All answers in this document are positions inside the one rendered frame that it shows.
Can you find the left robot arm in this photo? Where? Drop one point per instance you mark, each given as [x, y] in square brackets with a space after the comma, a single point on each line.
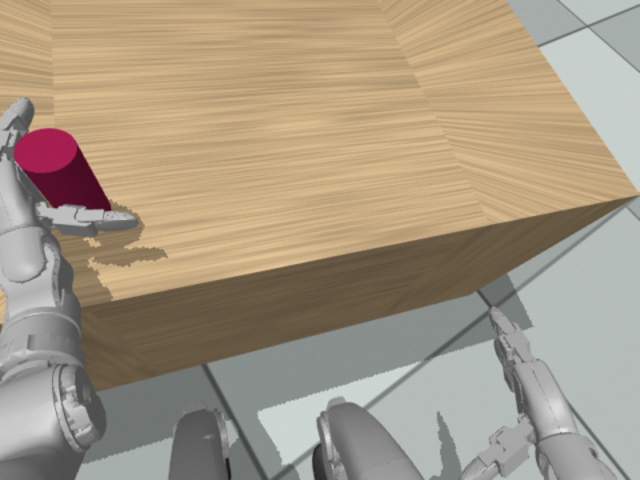
[49, 411]

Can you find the right robot arm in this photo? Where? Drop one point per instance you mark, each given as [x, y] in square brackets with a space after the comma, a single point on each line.
[567, 456]

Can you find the can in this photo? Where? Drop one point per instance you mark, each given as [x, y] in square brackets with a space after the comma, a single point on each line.
[53, 161]

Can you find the right robot hand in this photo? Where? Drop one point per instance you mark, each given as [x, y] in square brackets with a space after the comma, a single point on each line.
[542, 407]

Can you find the left robot hand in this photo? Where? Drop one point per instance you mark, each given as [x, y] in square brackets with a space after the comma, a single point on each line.
[22, 205]

